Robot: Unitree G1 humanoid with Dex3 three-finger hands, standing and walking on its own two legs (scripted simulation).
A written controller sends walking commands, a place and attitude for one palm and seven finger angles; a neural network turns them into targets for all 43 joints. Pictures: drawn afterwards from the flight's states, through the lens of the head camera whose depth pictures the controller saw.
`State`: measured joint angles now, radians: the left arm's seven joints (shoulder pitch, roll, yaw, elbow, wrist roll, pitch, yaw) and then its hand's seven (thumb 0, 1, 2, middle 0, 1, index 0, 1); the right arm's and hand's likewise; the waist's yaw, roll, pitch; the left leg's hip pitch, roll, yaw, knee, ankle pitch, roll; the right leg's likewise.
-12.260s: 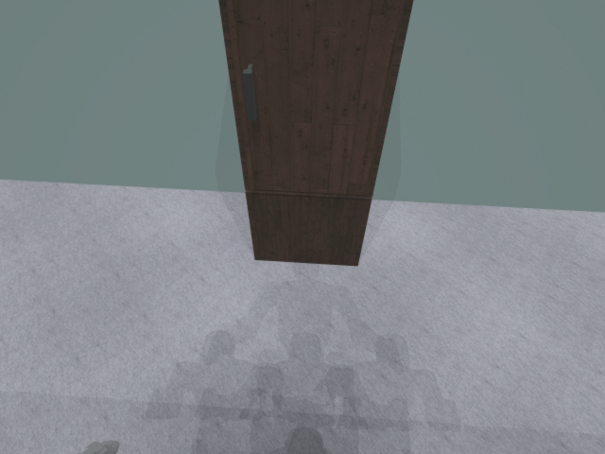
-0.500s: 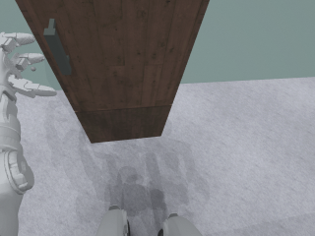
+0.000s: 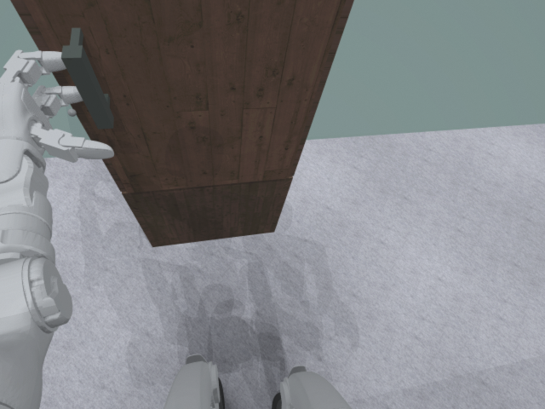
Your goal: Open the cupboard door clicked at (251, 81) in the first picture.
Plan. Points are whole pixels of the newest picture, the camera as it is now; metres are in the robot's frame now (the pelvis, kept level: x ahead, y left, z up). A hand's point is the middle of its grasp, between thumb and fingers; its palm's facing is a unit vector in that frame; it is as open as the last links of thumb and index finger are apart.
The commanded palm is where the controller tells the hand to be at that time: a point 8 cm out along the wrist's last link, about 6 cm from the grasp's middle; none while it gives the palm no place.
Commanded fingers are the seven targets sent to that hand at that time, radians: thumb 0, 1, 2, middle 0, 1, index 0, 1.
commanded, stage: slide the fingers in behind the handle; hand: left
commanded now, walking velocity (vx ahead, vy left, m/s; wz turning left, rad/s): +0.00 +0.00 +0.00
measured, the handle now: (92, 81) +0.56 +0.22 +0.09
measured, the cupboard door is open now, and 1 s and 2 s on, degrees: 0 0 0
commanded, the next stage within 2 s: close the thumb around the handle in 1.18 s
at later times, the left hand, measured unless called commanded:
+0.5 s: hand (90, 113) +0.51 +0.22 +0.08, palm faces +0.11 -0.99 +0.01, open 14.0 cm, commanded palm +0.49 +0.24 +0.08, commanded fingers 0.00 -0.50 0.30 -0.30 -1.20 -0.30 -1.20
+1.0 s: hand (112, 112) +0.51 +0.19 +0.08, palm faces +0.12 -0.99 +0.00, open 14.0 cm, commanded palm +0.48 +0.22 +0.08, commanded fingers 0.00 -0.50 0.30 -0.30 -1.20 -0.30 -1.20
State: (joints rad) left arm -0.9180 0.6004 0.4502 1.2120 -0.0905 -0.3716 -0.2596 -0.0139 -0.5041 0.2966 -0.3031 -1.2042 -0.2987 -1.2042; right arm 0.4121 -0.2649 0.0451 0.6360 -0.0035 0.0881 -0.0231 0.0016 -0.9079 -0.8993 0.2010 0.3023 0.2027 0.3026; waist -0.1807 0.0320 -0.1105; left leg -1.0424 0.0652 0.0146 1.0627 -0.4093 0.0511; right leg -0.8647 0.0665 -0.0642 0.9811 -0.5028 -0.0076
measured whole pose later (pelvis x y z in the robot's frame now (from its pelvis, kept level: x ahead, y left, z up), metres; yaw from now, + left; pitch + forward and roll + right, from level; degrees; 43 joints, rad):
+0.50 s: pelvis +0.00 -0.01 +0.00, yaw +1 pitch +22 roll -5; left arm -0.94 0.53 0.38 1.20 -0.09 -0.38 -0.19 -0.01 -0.50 0.30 -0.30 -1.21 -0.30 -1.22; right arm 0.40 -0.26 0.03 0.66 -0.01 0.08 -0.01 0.00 -0.91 -0.90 0.20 0.30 0.20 0.30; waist -0.16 0.03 -0.12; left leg -1.06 0.06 0.00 1.07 -0.41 0.04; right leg -0.87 0.06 -0.08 1.00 -0.52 -0.02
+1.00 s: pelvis +0.00 -0.01 +0.00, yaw +1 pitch +21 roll -4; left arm -0.91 0.48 0.39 1.20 -0.07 -0.41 -0.13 -0.01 -0.50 0.30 -0.30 -1.20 -0.30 -1.20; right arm 0.40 -0.25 0.03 0.65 -0.01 0.08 0.01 0.00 -0.91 -0.90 0.20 0.30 0.20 0.30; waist -0.17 0.04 -0.12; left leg -1.02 0.06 0.01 1.06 -0.42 0.04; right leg -0.86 0.06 -0.06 1.00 -0.52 -0.02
